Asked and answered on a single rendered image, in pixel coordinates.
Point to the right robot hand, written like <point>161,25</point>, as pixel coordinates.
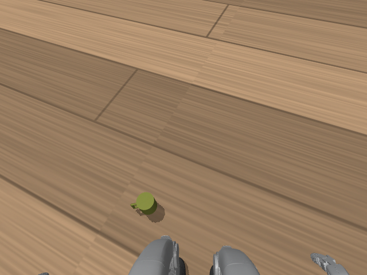
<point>328,264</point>

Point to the mug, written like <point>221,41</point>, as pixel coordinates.
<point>146,203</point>

